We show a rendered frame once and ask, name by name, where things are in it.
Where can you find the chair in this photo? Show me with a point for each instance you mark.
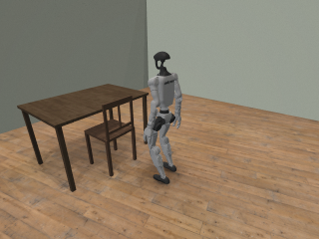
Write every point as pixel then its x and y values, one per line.
pixel 110 130

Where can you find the robot left thigh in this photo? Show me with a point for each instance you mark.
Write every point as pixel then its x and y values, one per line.
pixel 156 128

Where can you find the right robot upper arm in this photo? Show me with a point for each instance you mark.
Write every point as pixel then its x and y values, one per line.
pixel 177 89

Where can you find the robot left forearm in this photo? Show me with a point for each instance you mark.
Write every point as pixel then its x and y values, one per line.
pixel 153 115

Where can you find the humanoid robot torso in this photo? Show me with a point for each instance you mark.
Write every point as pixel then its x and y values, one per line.
pixel 166 96

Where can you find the right robot hand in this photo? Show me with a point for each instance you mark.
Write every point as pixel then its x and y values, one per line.
pixel 178 119

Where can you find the table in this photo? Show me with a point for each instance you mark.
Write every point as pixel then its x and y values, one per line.
pixel 67 108

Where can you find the left robot upper arm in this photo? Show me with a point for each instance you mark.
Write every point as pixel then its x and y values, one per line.
pixel 154 87

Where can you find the left robot hand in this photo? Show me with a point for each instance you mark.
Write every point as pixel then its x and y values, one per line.
pixel 148 132

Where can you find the robot right forearm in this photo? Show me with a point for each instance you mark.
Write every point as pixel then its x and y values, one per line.
pixel 177 107

